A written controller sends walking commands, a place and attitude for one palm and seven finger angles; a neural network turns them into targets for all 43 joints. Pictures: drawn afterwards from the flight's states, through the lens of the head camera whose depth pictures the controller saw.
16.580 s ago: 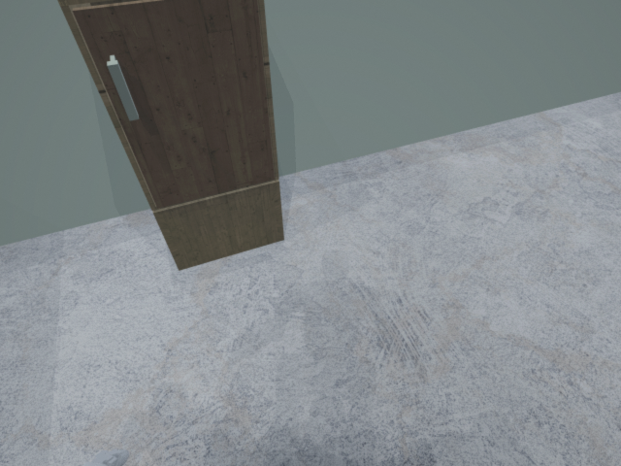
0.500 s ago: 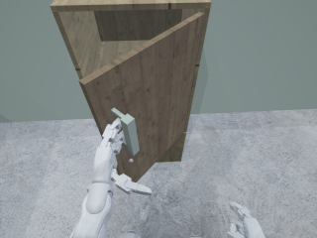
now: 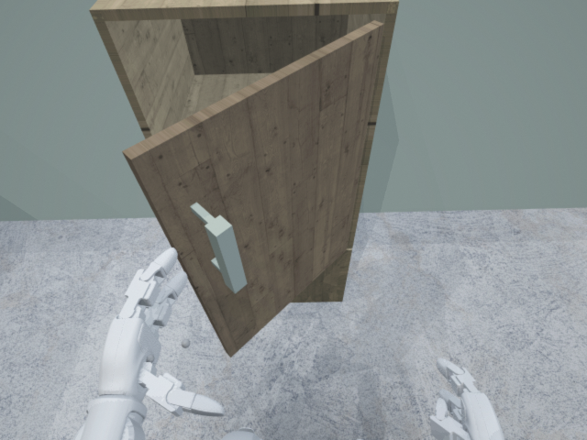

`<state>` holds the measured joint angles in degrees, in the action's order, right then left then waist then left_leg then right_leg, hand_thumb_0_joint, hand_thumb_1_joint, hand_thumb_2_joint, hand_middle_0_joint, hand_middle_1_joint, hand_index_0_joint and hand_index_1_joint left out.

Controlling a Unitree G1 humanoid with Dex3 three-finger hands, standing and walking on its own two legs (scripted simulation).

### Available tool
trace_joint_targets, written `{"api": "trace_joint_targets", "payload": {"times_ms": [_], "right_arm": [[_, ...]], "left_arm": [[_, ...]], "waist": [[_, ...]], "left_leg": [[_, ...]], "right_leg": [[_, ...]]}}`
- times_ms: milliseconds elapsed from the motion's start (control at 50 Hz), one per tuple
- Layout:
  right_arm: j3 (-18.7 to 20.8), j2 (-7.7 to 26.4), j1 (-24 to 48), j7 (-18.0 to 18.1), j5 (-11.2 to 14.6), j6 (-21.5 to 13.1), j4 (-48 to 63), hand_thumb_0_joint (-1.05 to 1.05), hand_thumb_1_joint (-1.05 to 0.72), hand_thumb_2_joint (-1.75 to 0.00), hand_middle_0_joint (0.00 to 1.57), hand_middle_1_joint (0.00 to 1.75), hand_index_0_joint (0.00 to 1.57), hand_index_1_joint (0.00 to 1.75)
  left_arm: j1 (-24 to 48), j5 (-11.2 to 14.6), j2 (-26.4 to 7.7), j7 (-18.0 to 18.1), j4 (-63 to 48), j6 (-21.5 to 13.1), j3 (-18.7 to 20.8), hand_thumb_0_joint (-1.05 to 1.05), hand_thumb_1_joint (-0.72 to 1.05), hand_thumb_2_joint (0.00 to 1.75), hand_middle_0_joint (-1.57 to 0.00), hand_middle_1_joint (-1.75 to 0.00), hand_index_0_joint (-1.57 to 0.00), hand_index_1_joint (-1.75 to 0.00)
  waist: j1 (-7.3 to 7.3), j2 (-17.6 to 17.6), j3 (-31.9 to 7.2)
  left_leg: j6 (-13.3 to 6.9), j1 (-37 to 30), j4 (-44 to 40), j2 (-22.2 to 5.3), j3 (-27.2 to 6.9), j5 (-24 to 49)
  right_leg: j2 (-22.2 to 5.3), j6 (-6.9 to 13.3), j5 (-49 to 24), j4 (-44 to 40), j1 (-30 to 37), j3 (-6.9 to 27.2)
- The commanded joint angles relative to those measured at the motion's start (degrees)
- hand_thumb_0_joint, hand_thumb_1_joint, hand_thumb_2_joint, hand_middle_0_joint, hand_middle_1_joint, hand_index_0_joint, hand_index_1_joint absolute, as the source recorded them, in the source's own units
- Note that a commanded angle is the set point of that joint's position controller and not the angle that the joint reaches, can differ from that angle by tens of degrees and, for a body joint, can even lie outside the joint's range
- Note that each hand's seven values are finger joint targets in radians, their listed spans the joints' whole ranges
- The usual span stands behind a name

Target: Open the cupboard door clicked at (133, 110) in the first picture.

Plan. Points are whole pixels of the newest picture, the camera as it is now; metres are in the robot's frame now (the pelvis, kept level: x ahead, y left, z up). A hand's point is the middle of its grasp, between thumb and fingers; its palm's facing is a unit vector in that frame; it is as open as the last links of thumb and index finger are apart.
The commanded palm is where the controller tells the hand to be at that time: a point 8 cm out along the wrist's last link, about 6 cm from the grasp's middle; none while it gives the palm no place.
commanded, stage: slide the hand sideways off the handle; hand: left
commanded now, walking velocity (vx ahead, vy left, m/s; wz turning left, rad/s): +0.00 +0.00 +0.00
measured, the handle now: (218, 249) +0.35 +0.13 +0.08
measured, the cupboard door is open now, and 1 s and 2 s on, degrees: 44 44 44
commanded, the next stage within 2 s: draw the hand back to the body in 0.12 s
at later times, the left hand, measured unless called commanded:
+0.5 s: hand (141, 347) +0.20 +0.18 +0.10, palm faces +0.06 -1.00 -0.06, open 16.3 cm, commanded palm +0.17 +0.24 +0.11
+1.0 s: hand (55, 339) +0.19 +0.24 +0.15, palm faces +0.29 -0.89 -0.36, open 14.1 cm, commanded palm +0.15 +0.28 +0.17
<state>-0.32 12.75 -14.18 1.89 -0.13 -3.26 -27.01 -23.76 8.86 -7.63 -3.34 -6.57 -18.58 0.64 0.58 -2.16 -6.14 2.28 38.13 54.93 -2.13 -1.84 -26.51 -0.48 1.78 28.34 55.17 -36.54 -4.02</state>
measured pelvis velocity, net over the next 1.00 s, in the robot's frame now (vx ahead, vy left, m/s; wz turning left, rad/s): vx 0.00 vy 0.03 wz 0.00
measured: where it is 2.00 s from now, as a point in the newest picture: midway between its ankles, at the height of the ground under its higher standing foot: outside the picture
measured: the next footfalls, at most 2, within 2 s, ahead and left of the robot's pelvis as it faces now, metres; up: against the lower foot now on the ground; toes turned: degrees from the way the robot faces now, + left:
none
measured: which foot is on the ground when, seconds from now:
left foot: down 0.00-1.00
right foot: down 0.00-1.00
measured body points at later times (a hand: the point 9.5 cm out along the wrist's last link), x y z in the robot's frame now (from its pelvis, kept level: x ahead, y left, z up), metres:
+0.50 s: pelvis +0.00 +0.01 +0.00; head +0.02 +0.00 +0.45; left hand +0.19 +0.23 +0.11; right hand +0.17 -0.21 -0.07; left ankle +0.01 +0.15 -0.68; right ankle -0.01 -0.10 -0.68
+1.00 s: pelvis +0.00 +0.03 +0.04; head -0.01 +0.01 +0.49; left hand +0.17 +0.28 +0.17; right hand +0.19 -0.19 -0.03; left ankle +0.01 +0.15 -0.68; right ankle -0.01 -0.10 -0.68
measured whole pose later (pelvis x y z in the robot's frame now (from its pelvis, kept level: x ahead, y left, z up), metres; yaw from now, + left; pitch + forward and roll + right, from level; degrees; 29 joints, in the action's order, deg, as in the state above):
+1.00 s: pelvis +0.00 +0.03 +0.04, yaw +0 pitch +0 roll -1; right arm -3.4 12.6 -14.1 6.4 0.5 -6.9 -30.4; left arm -31.0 2.4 -16.9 6.4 -22.8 -2.4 8.2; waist 2.8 -3.6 -2.6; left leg 0.2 18.4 38.4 -1.1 -0.5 -19.9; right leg -1.1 -0.3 20.3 36.5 -16.0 -3.0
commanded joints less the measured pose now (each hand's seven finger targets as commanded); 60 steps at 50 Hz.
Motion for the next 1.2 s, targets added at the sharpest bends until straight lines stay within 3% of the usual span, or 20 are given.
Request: {"api": "trace_joint_targets", "payload": {"times_ms": [0, 20, 40, 100, 160, 220, 240, 300, 340, 420, 600, 700, 720, 760, 780, 800, 880, 1180], "right_arm": [[2.48, 5.61, 2.67, 1.01, 0.56, -3.87, 8.80, 0.00, -0.90, -0.90, 0.20, 0.30, 0.20, 0.30], [2.37, 5.72, 3.01, 1.18, 0.54, -4.11, 8.90, 0.00, -0.90, -0.90, 0.20, 0.30, 0.20, 0.30], [2.47, 5.92, 2.66, 1.39, 0.60, -4.25, 8.43, 0.00, -0.90, -0.90, 0.20, 0.30, 0.20, 0.30], [2.37, 6.22, 3.14, 1.70, 0.77, -5.21, 8.95, 0.00, -0.90, -0.90, 0.20, 0.30, 0.20, 0.30], [2.44, 6.47, 2.64, 2.03, 0.85, -6.19, 8.61, 0.00, -0.90, -0.90, 0.20, 0.30, 0.20, 0.30], [2.47, 6.49, 2.51, 2.01, 0.95, -6.54, 9.24, 0.00, -0.90, -0.90, 0.20, 0.30, 0.20, 0.30], [2.63, 6.44, 2.36, 2.14, 1.10, -6.34, 9.38, 0.00, -0.90, -0.90, 0.20, 0.30, 0.20, 0.30], [2.12, 5.70, 2.86, 2.09, 1.37, -5.99, 10.18, 0.00, -0.90, -0.90, 0.20, 0.30, 0.20, 0.30], [1.71, 5.38, 3.00, 1.97, 1.67, -5.90, 10.34, 0.00, -0.90, -0.90, 0.20, 0.30, 0.20, 0.30], [1.30, 5.84, 3.46, 2.14, 1.85, -6.30, 10.73, 0.00, -0.90, -0.90, 0.20, 0.30, 0.20, 0.30], [0.52, 6.19, 3.52, 2.59, 2.32, -8.19, 10.28, 0.00, -0.90, -0.90, 0.20, 0.30, 0.20, 0.30], [0.26, 6.12, 3.73, 2.63, 2.56, -9.05, 9.65, 0.00, -0.90, -0.90, 0.20, 0.30, 0.20, 0.30], [0.39, 5.82, 4.48, 3.93, 1.83, -8.29, 9.77, 0.00, -0.90, -0.90, 0.20, 0.30, 0.20, 0.30], [-0.40, 4.67, 4.23, 4.51, 1.51, -7.40, 8.86, 0.00, -0.90, -0.90, 0.20, 0.30, 0.20, 0.30], [-0.42, 4.86, 4.28, 4.58, 1.40, -7.03, 8.50, 0.00, -0.90, -0.90, 0.20, 0.30, 0.20, 0.30], [-0.36, 5.00, 5.09, 4.76, 1.25, -6.88, 8.09, 0.00, -0.90, -0.90, 0.20, 0.30, 0.20, 0.30], [-0.85, 5.07, 6.29, 5.10, 0.85, -6.86, 6.71, 0.00, -0.90, -0.90, 0.20, 0.30, 0.20, 0.30], [-0.17, 5.25, 9.78, 4.36, 0.02, -7.83, 1.56, 0.00, -0.90, -0.90, 0.20, 0.30, 0.20, 0.30]], "left_arm": [[-0.01, 2.40, -6.70, -1.93, -13.46, -4.78, 6.59, 0.00, -0.50, 0.30, -0.15, -0.30, -0.15, -0.30], [0.87, 2.94, -6.04, -2.73, -14.14, -4.99, 5.69, 0.00, -0.50, 0.30, -0.15, -0.30, -0.15, -0.30], [1.09, 3.37, -7.84, -3.22, -13.42, -5.22, 7.71, 0.00, -0.50, 0.30, -0.15, -0.30, -0.15, -0.30], [2.68, 4.23, -5.95, -5.08, -15.13, -5.70, 4.82, 0.00, -0.50, 0.30, -0.15, -0.30, -0.15, -0.30], [3.65, 4.48, -6.15, -5.45, -15.00, -5.53, 4.53, 0.00, -0.50, 0.30, -0.15, -0.30, -0.15, -0.30], [2.57, 4.28, -7.09, -4.81, -16.59, -4.33, 5.10, 0.00, -0.50, 0.30, -0.15, -0.30, -0.15, -0.30], [0.89, 4.30, -9.55, -4.16, -17.57, -3.81, 8.00, 0.00, -0.50, 0.30, -0.15, -0.30, -0.15, -0.30], [-1.88, 3.93, -9.80, -2.67, -20.25, -1.84, 8.85, 0.00, -0.50, 0.30, -0.15, -0.30, -0.15, -0.30], [-2.54, 4.21, -8.28, -2.13, -20.58, -0.53, 7.83, 0.00, -0.50, 0.30, -0.15, -0.30, -0.15, -0.30], [-2.59, 4.46, -7.93, -2.22, -21.23, 1.75, 7.33, 0.00, -0.50, 0.30, -0.15, -0.30, -0.15, -0.30], [-2.10, 5.91, -10.74, -4.01, -26.56, 4.77, 9.96, 0.00, -0.50, 0.30, -0.15, -0.30, -0.15, -0.30], [-3.54, 6.63, -12.08, -4.70, -28.31, 6.74, 12.22, 0.00, -0.32, 0.37, -0.16, -0.30, -0.16, -0.30], [-1.65, -2.13, -21.44, 2.12, -32.40, 8.22, 13.92, 0.00, -0.29, 0.39, -0.16, -0.30, -0.16, -0.30], [-5.70, -3.88, -14.02, 6.54, -28.76, 11.09, 10.03, 0.00, -0.22, 0.42, -0.16, -0.30, -0.16, -0.30], [-4.67, -4.51, -14.58, 7.69, -29.40, 11.68, 10.24, 0.00, -0.18, 0.43, -0.16, -0.30, -0.16, -0.30], [-4.76, -5.09, -15.38, 8.54, -29.21, 12.17, 10.96, 0.00, -0.15, 0.45, -0.16, -0.30, -0.16, -0.30], [-3.05, -6.35, -16.45, 10.51, -29.73, 12.33, 12.23, 0.00, -0.01, 0.51, -0.17, -0.30, -0.17, -0.30], [0.17, -6.39, -19.71, 11.34, -28.20, 10.96, 20.16, 0.00, 0.51, 0.74, -0.19, -0.30, -0.19, -0.30]], "waist": [[-0.71, 5.03, -10.28], [-1.13, 4.57, -9.82], [-1.12, 4.62, -9.53], [-1.86, 3.22, -9.07], [-1.93, 2.60, -9.47], [-1.03, 2.68, -10.94], [-0.01, 2.68, -12.49], [1.05, 0.56, -12.40], [0.48, 0.44, -9.22], [-0.15, 2.10, -6.41], [0.28, -0.11, -5.83], [1.02, -1.40, -5.41], [2.97, -0.95, -6.10], [1.44, -0.41, -0.37], [1.23, -0.31, -0.28], [1.40, 2.18, -0.55], [1.57, -0.66, 0.84], [3.02, -0.74, 3.30]], "left_leg": [[-2.97, -2.17, -4.02, 3.55, 1.81, 13.42], [-3.00, -1.69, -3.61, 3.64, 1.72, 12.58], [-2.83, -0.92, -3.23, 3.55, 1.51, 11.87], [-3.14, -1.24, -2.61, 3.63, 1.26, 11.07], [-3.05, -1.48, -2.36, 3.48, 0.86, 10.35], [-3.20, -2.27, -3.06, 3.37, 0.70, 11.18], [-3.15, -2.86, -3.71, 3.31, 0.92, 11.79], [-3.18, -4.66, -5.78, 3.22, 0.91, 13.60], [-3.03, -4.82, -6.93, 3.14, 0.97, 12.18], [-3.14, -5.62, -8.34, 2.84, 0.63, 9.76], [-3.04, -9.52, -11.44, 2.58, -0.19, 10.84], [-2.95, -11.33, -12.73, 2.61, -0.19, 12.60], [-3.22, -12.41, -15.22, 2.32, 0.90, 12.82], [-3.17, -14.05, -17.03, 2.20, 1.23, 11.85], [-3.28, -15.40, -17.63, 2.03, 1.25, 12.34], [-3.44, -16.39, -18.33, 1.92, 1.28, 12.96], [-3.39, -20.62, -22.61, 1.72, 1.24, 13.62], [-3.10, -29.89, -31.99, 1.34, 2.48, 21.40]], "right_leg": [[0.15, -2.08, -23.21, -9.14, 8.85, 4.12], [-0.09, -2.31, -22.28, -9.33, 8.00, 4.54], [-0.17, -2.27, -20.96, -9.42, 7.63, 5.01], [0.09, -2.00, -17.73, -9.33, 5.44, 4.73], [0.34, -1.68, -15.22, -8.73, 3.81, 4.03], [0.52, -1.51, -15.60, -8.46, 4.79, 3.44], [0.62, -1.42, -16.21, -8.59, 6.53, 3.44], [1.17, -1.04, -17.99, -8.35, 8.36, 1.78], [1.31, -1.20, -16.61, -9.40, 7.54, 1.19], [1.58, -1.44, -13.18, -11.37, 6.64, 0.89], [1.85, -1.09, -13.67, -12.97, 8.90, -0.37], [1.90, -0.98, -15.58, -13.76, 10.72, -0.92], [0.13, -0.31, -15.87, -17.73, 13.20, 2.87], [-0.13, -0.73, -13.85, -19.89, 12.67, 1.71], [-0.19, -0.87, -14.30, -20.75, 13.27, 1.65], [-0.05, -0.95, -14.59, -21.94, 14.83, 1.47], [-0.09, -0.98, -14.79, -24.57, 17.95, 1.00], [0.24, -1.08, -21.88, -32.53, 28.69, 0.88]]}}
